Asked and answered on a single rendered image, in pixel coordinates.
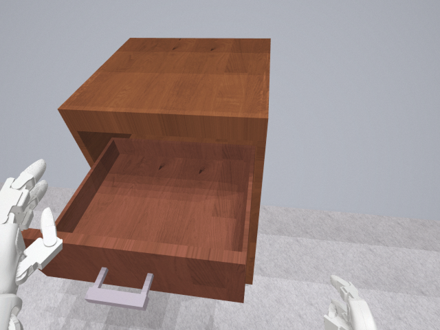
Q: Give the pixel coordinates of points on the left robot forearm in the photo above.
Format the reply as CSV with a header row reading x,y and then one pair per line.
x,y
10,306

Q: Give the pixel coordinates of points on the robot right hand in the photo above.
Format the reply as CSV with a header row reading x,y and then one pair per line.
x,y
355,315

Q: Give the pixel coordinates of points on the robot left hand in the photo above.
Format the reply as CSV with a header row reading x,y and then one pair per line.
x,y
18,198

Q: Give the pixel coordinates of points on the handle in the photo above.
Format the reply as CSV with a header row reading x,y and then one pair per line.
x,y
118,298

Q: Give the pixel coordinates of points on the drawer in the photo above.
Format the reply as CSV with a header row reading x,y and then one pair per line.
x,y
177,210

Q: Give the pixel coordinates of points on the cabinet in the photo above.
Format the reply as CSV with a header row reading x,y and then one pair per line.
x,y
209,90

